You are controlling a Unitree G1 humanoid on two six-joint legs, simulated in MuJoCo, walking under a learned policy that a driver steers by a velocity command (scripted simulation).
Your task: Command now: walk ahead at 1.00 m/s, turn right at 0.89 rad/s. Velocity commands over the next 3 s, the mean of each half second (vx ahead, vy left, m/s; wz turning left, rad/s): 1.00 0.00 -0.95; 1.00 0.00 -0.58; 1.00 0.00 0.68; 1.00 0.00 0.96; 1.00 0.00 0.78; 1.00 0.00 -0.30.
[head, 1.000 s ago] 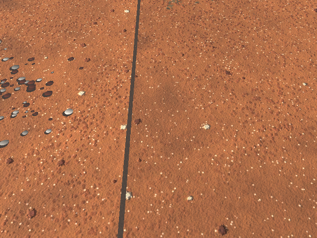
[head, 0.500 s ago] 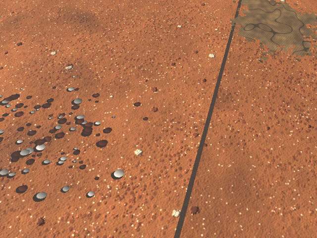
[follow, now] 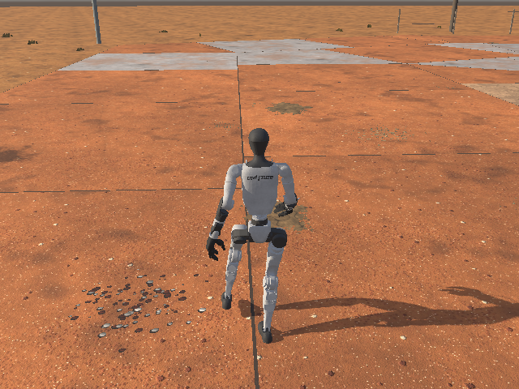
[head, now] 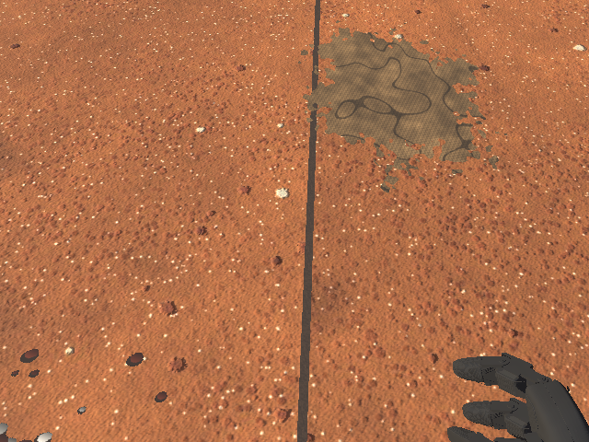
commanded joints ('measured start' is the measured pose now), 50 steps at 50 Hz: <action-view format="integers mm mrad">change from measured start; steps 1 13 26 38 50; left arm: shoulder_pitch -35 -300 -517 -197 -110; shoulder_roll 186 97 80 147 245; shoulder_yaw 53 6 -39 13 30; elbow -86 -233 -356 -191 -84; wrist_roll -13 39 33 18 59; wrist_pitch -22 21 53 -18 -29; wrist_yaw -2 -29 -79 25 32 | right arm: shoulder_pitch -88 351 461 279 378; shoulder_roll -90 -156 -272 -149 -217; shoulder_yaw -22 -111 -138 -81 -126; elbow -71 108 238 28 96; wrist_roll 23 -2 25 -22 36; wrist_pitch -2 -13 -36 30 18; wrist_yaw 0 -46 -47 -19 -10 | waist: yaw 4 -149 -40 -157 -224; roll -49 45 91 74 -102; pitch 59 -56 46 64 -145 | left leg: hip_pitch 274 755 768 106 559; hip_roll -104 169 81 27 -218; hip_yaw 136 -219 398 65 246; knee -200 -578 -511 322 -284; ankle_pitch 183 -271 1074 -312 -73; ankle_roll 4 154 39 -16 195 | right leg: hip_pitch -243 -735 -436 -268 172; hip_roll -181 -259 -127 -283 -327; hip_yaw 215 -54 -361 265 -92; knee -143 1018 452 -144 313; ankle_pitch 446 1 204 150 1249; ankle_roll -85 63 -29 -209 15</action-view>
